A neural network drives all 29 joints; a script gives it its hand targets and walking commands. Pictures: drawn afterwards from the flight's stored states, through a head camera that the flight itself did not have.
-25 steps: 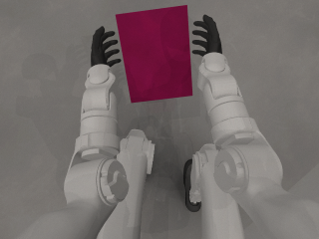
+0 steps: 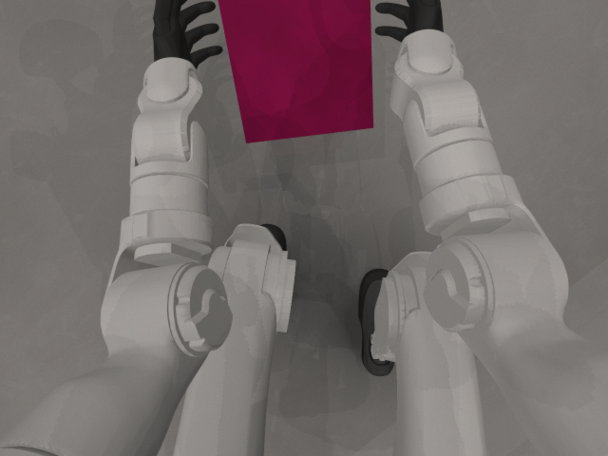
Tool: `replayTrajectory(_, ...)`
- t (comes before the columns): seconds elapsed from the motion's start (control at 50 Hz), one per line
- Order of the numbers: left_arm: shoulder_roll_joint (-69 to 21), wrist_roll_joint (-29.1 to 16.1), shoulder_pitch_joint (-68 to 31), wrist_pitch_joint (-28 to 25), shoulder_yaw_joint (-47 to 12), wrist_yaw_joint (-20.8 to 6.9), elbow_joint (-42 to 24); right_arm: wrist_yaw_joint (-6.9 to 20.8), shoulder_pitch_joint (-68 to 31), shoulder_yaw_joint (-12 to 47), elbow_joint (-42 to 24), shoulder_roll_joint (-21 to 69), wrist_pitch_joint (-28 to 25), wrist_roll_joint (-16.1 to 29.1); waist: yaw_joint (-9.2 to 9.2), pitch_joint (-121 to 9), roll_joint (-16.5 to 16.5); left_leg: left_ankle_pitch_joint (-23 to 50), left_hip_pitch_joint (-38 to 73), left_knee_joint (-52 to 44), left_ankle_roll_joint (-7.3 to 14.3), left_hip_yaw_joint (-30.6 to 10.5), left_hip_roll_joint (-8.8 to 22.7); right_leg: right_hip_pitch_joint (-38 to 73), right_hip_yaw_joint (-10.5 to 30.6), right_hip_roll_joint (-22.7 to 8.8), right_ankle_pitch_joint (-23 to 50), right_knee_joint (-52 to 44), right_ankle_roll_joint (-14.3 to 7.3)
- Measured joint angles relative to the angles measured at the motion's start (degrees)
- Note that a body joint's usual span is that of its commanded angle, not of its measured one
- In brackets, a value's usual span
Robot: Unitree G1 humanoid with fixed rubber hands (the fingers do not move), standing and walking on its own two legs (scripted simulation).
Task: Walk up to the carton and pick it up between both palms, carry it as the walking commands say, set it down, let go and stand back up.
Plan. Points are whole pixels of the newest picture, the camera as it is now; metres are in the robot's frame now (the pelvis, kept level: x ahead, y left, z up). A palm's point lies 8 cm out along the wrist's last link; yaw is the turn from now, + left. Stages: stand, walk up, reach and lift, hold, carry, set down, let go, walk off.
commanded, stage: set down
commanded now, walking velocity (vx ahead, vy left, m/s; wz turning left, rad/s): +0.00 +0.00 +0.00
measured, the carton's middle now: (298, 41) +0.55 +0.12 -0.26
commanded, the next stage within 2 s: none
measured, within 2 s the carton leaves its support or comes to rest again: neither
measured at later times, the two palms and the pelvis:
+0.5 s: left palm (174, 43) +0.51 +0.25 -0.19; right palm (395, 40) +0.56 +0.00 -0.21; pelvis +0.01 +0.00 -0.04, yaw +0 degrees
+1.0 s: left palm (172, 39) +0.51 +0.26 -0.20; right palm (394, 37) +0.56 +0.00 -0.21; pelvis +0.01 +0.00 -0.04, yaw +1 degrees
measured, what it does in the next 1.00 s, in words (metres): stands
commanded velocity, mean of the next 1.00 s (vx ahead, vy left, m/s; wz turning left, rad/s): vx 0.00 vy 0.00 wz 0.00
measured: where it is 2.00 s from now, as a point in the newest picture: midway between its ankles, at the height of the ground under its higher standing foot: (319, 317)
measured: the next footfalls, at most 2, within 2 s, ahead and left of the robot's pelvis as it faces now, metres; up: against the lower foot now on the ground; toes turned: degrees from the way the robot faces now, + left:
none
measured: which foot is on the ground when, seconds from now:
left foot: down 0.00-1.00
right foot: down 0.00-1.00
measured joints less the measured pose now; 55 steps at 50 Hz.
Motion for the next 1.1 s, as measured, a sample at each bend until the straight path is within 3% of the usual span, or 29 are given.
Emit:
replayTrajectory(0.46, 8.84, -4.69, -9.46, -1.34, -3.05, -3.73, 11.66, 2.86, -6.36, 3.30, 6.25, -4.04, -1.39, 3.10, 2.13, 8.47, 2.26, -2.99, -1.93, 8.09, 0.11, 0.51, 0.35, -1.62, 0.12, 0.90, -3.42, 8.23, 0.17)
replayTrajectory(0.86, 11.38, -4.25, -11.75, -2.92, 1.04, -7.60, 14.86, 4.73, -9.11, 0.96, 6.27, -2.67, -1.56, -1.33, 1.67, 10.76, 2.90, -3.45, -1.89, 9.55, -0.41, 1.35, 1.04, -2.74, 0.88, 1.76, -3.46, 10.66, -0.28)
replayTrajectory(1.1, 11.97, -3.53, -11.84, -3.81, 2.74, -8.14, 15.36, 6.37, -9.38, -0.81, 5.60, -1.50, -2.54, -4.13, 1.07, 10.70, 3.26, -3.94, -2.15, 9.30, -0.13, 1.81, 0.98, -2.84, 1.39, 1.66, -4.11, 10.46, -0.07)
